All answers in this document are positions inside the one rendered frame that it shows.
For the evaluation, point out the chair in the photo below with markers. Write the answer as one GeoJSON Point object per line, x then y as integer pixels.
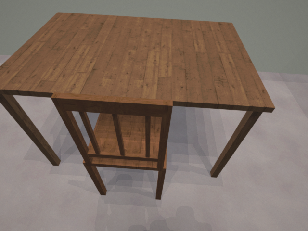
{"type": "Point", "coordinates": [130, 133]}

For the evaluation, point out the table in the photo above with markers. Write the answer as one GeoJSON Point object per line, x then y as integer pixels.
{"type": "Point", "coordinates": [199, 64]}

